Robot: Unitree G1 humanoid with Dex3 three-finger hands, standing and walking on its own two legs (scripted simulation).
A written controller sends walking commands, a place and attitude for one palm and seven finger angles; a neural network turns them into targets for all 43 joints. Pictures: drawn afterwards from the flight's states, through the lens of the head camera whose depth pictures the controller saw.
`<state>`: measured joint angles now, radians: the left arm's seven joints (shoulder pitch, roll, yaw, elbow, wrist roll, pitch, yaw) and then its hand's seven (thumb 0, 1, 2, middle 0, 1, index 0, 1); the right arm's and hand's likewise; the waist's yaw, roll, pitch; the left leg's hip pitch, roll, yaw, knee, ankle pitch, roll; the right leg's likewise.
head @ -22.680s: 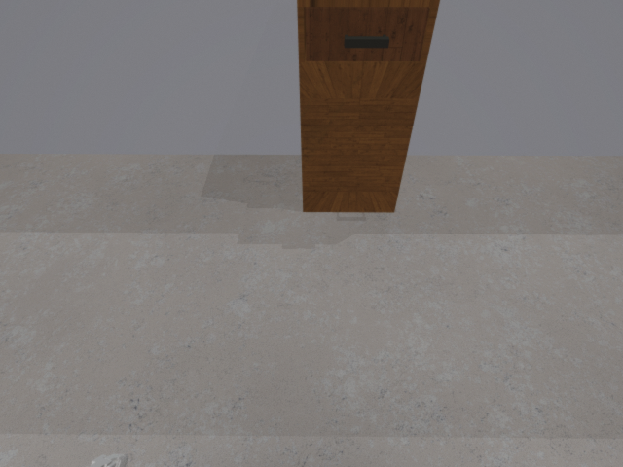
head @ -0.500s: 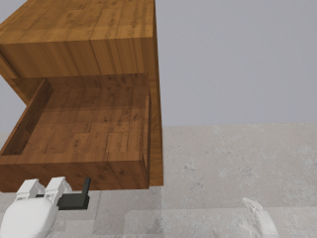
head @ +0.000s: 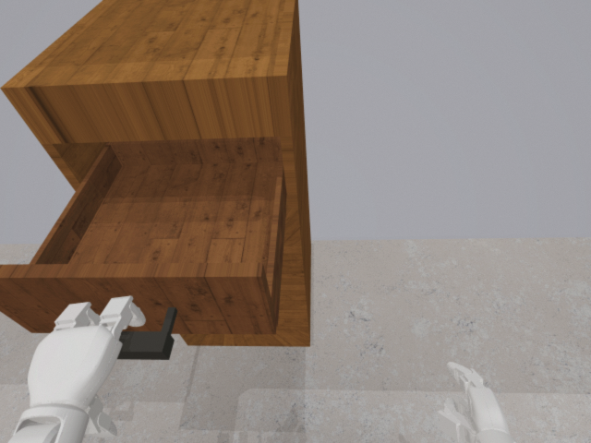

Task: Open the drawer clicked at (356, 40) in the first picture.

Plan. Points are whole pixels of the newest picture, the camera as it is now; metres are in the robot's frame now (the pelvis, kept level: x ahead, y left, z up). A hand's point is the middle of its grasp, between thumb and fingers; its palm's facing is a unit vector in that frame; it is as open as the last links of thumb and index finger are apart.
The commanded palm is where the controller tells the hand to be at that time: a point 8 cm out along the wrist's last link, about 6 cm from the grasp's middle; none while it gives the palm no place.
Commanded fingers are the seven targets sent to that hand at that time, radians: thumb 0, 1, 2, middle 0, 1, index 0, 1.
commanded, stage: lift the hand off the handle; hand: left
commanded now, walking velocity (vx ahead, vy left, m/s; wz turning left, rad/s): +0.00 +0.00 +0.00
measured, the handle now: (121, 329) +0.22 +0.28 +0.04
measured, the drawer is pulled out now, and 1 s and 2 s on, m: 0.27 0.27 0.27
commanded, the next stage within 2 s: draw the hand back to the body in 1.60 s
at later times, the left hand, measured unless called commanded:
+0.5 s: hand (105, 366) +0.18 +0.28 +0.03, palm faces -0.01 -0.06 -1.00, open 13.6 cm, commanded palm +0.16 +0.29 +0.10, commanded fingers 0.00 -0.50 0.30 -0.30 -1.20 -0.30 -1.20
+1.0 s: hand (68, 338) +0.18 +0.29 +0.10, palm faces +0.05 -0.07 -1.00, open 13.2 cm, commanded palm +0.16 +0.29 +0.18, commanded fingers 0.00 -0.50 0.30 -0.30 -1.20 -0.30 -1.20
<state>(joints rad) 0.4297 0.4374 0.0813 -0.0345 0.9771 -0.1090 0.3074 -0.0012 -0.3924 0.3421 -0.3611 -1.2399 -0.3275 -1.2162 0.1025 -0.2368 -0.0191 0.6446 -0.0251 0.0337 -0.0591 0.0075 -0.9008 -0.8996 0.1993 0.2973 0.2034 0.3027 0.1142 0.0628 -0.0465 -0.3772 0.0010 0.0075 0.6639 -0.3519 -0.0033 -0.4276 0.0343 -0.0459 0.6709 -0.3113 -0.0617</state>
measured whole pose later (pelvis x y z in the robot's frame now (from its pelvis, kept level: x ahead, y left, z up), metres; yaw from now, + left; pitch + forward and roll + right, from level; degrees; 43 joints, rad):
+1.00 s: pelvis +0.00 +0.03 +0.02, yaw +1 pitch -2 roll +0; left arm 0.38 0.49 0.04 -0.26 0.90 0.00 0.13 0.00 -0.49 0.30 -0.36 -1.22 -0.43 -1.24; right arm 0.09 -0.24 0.00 0.65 -0.01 0.04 -0.06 0.01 -0.90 -0.90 0.20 0.30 0.20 0.30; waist 0.15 0.11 0.01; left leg -0.18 -0.03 0.00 0.48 -0.27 0.03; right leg -0.21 0.01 -0.05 0.47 -0.22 -0.02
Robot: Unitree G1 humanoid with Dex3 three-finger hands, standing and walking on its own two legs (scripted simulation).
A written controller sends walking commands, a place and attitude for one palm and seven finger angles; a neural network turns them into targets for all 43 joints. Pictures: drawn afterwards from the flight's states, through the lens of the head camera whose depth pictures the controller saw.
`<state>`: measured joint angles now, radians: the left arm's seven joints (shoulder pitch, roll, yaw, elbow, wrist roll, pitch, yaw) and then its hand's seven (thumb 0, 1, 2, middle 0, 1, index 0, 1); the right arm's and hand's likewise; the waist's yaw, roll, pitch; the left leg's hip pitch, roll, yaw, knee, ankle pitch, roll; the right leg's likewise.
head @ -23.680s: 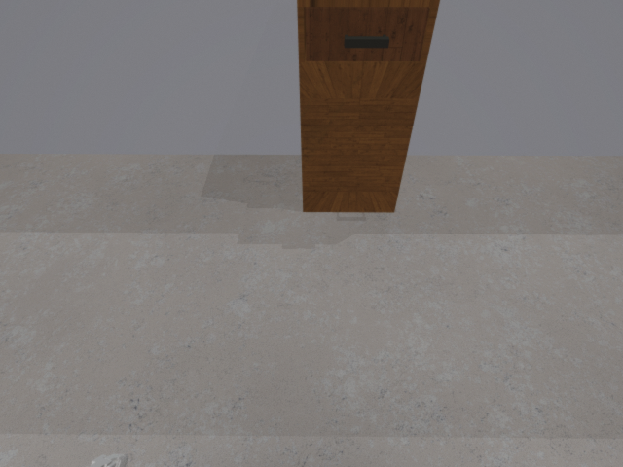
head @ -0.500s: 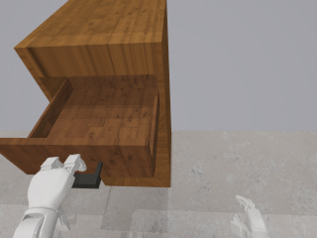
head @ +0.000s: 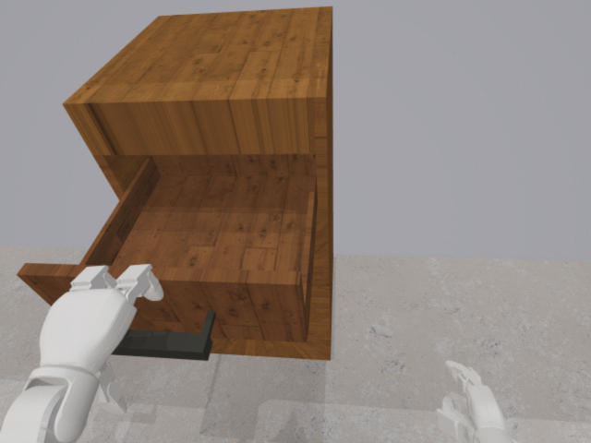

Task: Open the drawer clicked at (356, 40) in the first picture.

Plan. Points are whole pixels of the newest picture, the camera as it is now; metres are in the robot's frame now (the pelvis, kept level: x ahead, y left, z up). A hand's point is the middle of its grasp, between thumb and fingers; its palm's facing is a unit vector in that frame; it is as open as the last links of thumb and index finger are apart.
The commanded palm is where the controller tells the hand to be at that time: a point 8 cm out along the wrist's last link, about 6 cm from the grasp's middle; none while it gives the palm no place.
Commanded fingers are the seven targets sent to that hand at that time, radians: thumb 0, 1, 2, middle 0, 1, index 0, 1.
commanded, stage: lift the hand off the handle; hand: left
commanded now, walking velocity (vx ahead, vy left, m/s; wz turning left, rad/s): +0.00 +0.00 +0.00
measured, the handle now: (164, 329) +0.23 +0.25 +0.02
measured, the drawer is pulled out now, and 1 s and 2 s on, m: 0.27 0.27 0.27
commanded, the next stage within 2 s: draw the hand back to the body in 0.60 s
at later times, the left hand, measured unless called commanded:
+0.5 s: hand (102, 281) +0.21 +0.26 +0.17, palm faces +0.12 -0.05 -0.99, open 13.8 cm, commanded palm +0.17 +0.26 +0.23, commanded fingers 0.00 -0.50 0.30 -0.30 -1.20 -0.30 -1.20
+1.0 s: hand (77, 300) +0.19 +0.27 +0.17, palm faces +0.12 -0.03 -0.99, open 13.9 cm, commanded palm +0.15 +0.27 +0.22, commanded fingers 0.00 -0.50 0.30 -0.30 -1.20 -0.30 -1.20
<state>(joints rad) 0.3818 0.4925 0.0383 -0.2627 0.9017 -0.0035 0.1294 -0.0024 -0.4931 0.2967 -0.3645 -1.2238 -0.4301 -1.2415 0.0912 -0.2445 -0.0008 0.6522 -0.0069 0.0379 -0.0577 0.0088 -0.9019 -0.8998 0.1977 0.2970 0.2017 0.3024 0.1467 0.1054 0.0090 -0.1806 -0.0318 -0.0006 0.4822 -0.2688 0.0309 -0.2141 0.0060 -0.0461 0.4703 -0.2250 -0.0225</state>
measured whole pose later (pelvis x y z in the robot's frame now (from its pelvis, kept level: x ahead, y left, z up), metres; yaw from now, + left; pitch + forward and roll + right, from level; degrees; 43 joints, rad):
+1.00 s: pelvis +0.00 -0.01 +0.00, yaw +1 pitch -3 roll -1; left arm 0.43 0.65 0.27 -0.49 0.69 0.02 -0.06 0.00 -0.49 0.30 -0.32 -1.20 -0.32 -1.20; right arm 0.12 -0.27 0.02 0.58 0.03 0.04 -0.01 0.01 -0.90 -0.90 0.20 0.30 0.20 0.30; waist 0.13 0.13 0.00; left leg -0.15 -0.01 -0.02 0.46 -0.27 0.02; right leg -0.16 0.03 -0.07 0.42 -0.21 -0.03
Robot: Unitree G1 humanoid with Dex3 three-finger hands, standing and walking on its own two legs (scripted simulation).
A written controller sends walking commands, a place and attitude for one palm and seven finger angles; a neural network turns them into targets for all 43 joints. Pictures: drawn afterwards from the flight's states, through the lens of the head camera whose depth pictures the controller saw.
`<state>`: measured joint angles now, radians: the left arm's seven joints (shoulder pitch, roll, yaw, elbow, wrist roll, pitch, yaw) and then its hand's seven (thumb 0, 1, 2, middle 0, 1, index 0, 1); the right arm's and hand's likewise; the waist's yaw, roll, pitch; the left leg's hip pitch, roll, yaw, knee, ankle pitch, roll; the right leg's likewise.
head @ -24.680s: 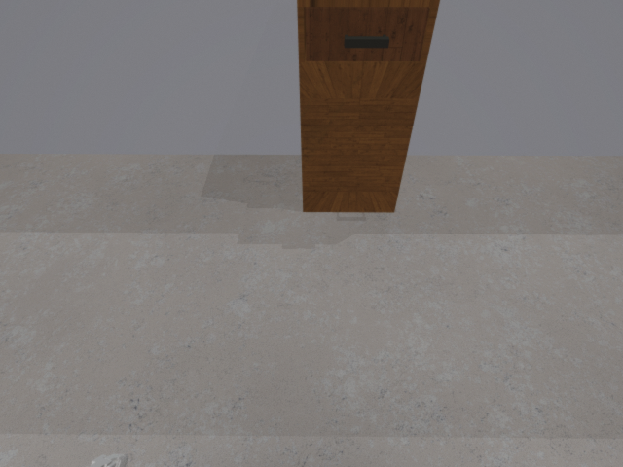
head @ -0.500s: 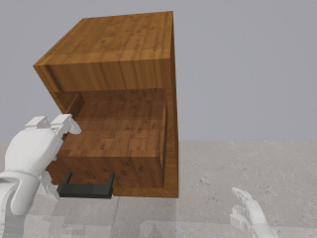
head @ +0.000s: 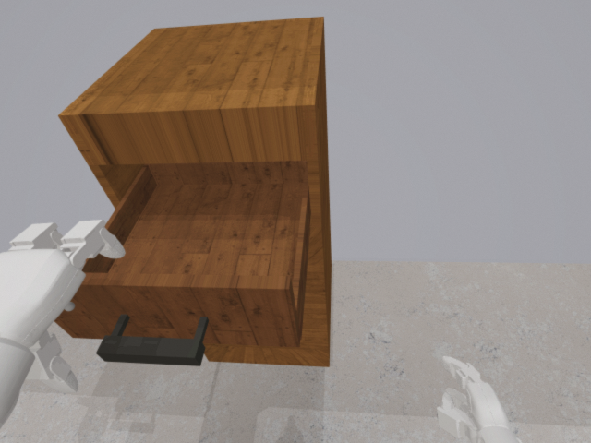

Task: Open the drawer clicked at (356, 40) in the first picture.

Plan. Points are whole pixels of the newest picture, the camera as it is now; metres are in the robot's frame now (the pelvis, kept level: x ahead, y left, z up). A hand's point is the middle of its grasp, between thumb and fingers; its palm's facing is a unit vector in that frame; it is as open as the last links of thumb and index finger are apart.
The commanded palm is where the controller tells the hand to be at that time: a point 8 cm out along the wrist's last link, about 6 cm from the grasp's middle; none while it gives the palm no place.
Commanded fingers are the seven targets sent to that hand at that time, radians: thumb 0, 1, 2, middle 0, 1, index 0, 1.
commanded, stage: draw the hand back to the body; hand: left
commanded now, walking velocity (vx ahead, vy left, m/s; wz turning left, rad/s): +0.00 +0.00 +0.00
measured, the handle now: (157, 336) +0.23 +0.25 +0.02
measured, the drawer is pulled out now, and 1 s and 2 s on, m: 0.27 0.27 0.27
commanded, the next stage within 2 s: step back with the hand held close in 1.30 s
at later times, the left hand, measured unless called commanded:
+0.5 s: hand (90, 284) +0.20 +0.24 +0.20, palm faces +0.41 -0.81 -0.42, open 13.5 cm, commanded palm +0.15 +0.28 +0.22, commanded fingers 0.00 -0.12 0.47 -0.27 -0.95 -0.27 -0.95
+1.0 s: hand (97, 283) +0.20 +0.23 +0.20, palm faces +0.42 -0.82 -0.39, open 9.5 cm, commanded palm +0.15 +0.28 +0.21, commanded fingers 0.00 0.76 0.84 -0.21 -0.39 -0.21 -0.39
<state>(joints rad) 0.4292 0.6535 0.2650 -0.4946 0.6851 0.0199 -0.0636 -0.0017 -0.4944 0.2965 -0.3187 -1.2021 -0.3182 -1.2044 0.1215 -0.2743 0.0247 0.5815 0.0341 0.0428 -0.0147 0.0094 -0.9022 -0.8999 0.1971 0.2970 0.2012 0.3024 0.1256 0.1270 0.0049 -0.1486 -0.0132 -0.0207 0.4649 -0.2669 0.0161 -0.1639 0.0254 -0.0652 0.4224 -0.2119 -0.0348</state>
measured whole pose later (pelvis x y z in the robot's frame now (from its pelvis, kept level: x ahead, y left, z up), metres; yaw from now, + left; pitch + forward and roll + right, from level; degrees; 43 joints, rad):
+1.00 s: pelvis +0.01 +0.00 +0.00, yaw +0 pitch -4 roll -1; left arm 0.49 0.33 0.34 -0.53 -0.07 -0.18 0.09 0.00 0.41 0.69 -0.24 -0.61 -0.24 -0.61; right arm 0.18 -0.22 0.00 0.62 0.02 -0.12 -0.06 0.01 -0.90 -0.90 0.20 0.30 0.20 0.30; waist 0.06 0.07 0.02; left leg -0.08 -0.01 -0.01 0.42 -0.27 0.01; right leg -0.10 0.03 -0.06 0.38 -0.21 -0.04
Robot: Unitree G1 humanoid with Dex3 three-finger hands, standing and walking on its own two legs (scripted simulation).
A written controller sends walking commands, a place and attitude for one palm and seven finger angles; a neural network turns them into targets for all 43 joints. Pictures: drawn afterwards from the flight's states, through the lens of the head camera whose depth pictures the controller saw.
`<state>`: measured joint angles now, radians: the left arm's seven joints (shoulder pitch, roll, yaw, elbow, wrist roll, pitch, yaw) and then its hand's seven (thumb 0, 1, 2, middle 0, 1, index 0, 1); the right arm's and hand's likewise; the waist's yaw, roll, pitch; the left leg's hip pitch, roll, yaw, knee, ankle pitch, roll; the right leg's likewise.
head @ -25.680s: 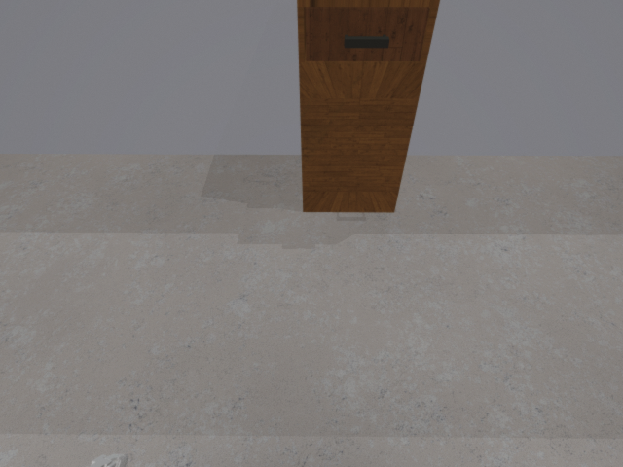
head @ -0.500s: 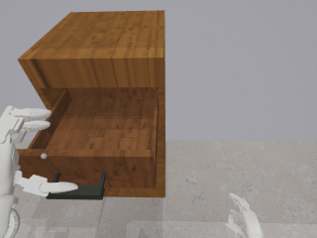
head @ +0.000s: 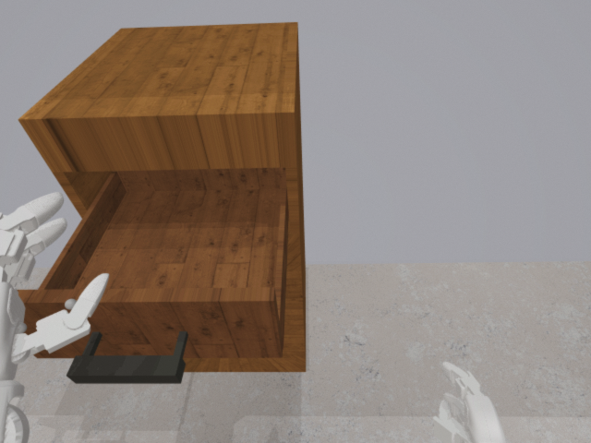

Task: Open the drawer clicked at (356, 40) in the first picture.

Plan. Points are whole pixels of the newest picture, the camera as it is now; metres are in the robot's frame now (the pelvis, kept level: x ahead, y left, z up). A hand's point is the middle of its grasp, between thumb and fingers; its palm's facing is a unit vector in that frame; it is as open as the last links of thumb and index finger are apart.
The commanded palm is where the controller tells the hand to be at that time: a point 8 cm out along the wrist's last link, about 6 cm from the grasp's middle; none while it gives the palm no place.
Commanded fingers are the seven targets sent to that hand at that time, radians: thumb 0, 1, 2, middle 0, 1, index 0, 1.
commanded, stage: draw the hand back to the body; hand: left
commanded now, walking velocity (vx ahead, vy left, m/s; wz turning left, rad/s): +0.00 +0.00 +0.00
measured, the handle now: (133, 353) +0.21 +0.26 +0.02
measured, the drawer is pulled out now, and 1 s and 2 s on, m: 0.27 0.27 0.27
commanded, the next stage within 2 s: step back with the hand held close in 0.30 s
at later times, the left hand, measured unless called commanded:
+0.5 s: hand (62, 304) +0.18 +0.23 +0.21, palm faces +0.45 -0.78 -0.43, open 7.5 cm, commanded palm +0.11 +0.27 +0.21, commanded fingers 0.00 0.90 0.90 -0.20 -0.30 -0.20 -0.30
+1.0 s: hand (21, 356) +0.13 +0.25 +0.20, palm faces +0.40 -0.76 -0.51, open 7.4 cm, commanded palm +0.06 +0.29 +0.21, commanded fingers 0.00 0.90 0.90 -0.20 -0.30 -0.20 -0.30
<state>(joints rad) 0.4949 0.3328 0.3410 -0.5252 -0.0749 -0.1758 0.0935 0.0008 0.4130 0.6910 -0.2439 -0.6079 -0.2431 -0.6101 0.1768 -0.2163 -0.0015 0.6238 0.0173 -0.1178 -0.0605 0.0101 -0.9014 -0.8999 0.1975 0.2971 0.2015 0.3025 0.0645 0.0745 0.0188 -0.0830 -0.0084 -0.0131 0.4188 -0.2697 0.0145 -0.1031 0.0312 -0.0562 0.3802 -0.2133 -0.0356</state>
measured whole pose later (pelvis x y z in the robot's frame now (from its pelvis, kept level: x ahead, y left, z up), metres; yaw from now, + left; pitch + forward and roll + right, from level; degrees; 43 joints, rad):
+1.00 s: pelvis -0.06 +0.01 -0.02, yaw +0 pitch +1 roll +0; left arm 0.57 0.44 0.49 -0.71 -0.04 -0.24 0.13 0.01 0.88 0.89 -0.21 -0.30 -0.21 -0.31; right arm 0.19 -0.19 0.00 0.54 0.02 -0.08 -0.04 0.01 -0.90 -0.90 0.20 0.30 0.20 0.30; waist 0.01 -0.02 0.05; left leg -0.37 -0.04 0.00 0.61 -0.25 0.04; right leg -0.40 -0.01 -0.05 0.59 -0.21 -0.02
